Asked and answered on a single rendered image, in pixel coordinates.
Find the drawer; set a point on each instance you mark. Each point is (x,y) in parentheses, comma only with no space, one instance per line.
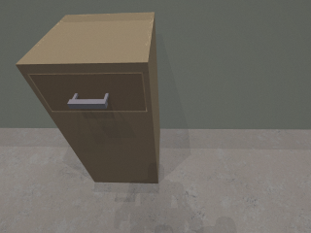
(126,90)

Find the cabinet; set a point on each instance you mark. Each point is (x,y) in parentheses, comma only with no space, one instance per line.
(114,146)

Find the handle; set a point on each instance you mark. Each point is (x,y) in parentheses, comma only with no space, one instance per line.
(75,103)

